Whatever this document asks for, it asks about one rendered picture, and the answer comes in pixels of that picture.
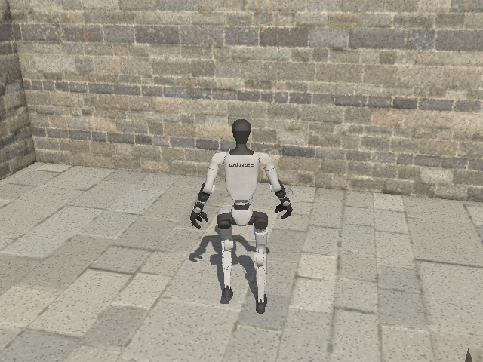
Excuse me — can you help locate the robot foot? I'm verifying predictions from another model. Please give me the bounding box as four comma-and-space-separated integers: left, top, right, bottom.
256, 294, 267, 314
222, 286, 233, 298

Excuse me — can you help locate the robot right upper arm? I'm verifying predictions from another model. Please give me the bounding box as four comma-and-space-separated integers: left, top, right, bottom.
257, 152, 282, 192

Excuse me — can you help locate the right robot hand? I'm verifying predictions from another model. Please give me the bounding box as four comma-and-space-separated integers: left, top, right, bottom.
275, 203, 293, 219

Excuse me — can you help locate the left robot hand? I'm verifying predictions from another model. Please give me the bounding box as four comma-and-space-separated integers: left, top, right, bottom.
190, 210, 208, 229

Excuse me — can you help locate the robot left upper arm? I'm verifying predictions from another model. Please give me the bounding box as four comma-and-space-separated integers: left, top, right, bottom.
203, 152, 226, 194

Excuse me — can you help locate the robot right forearm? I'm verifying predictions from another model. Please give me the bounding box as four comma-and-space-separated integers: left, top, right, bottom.
275, 180, 290, 206

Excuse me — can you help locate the robot left forearm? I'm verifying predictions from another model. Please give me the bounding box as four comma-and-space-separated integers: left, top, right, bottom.
193, 182, 210, 213

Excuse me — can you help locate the left robot foot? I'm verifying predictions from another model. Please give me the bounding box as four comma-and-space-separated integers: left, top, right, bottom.
222, 286, 233, 298

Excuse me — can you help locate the right robot foot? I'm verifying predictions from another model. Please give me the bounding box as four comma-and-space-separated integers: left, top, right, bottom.
256, 294, 267, 314

